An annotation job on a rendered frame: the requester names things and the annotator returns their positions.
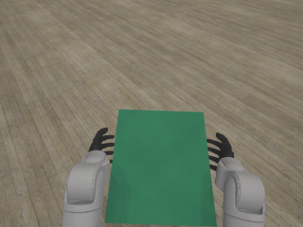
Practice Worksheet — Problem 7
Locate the left robot hand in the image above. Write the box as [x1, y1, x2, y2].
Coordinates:
[88, 127, 115, 164]

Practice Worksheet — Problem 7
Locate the carton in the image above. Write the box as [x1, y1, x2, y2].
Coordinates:
[104, 109, 217, 227]

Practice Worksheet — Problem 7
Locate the robot right forearm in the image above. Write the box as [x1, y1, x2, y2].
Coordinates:
[214, 157, 265, 227]

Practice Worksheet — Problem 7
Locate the right robot hand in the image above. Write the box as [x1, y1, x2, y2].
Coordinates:
[206, 132, 234, 171]

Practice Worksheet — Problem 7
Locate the robot left forearm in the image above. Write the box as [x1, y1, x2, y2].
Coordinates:
[62, 150, 110, 227]

